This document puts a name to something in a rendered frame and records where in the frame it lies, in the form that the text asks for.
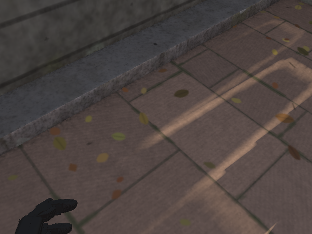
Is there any left robot hand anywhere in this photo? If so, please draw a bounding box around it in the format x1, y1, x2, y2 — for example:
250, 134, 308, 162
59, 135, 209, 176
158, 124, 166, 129
15, 198, 78, 234

